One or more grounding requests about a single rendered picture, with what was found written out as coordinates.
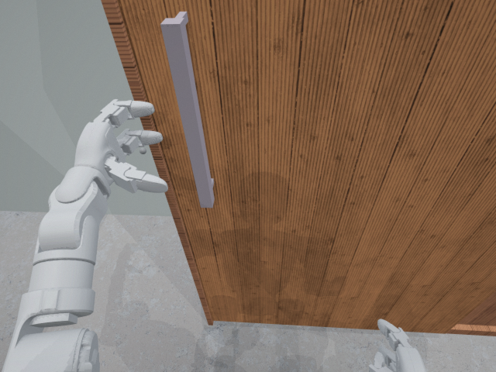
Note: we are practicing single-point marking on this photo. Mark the robot left upper arm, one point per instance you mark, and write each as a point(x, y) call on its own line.
point(72, 350)

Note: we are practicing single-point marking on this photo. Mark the robot right hand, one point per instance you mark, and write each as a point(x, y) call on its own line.
point(405, 359)

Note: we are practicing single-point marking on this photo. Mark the robot left hand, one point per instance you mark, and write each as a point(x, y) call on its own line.
point(97, 145)

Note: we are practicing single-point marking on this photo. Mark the wardrobe door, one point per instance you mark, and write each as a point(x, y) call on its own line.
point(484, 314)
point(353, 149)

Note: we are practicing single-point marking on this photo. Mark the handle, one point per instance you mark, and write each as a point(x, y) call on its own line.
point(179, 58)

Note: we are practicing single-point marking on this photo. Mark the left robot forearm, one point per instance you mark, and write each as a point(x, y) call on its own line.
point(63, 264)

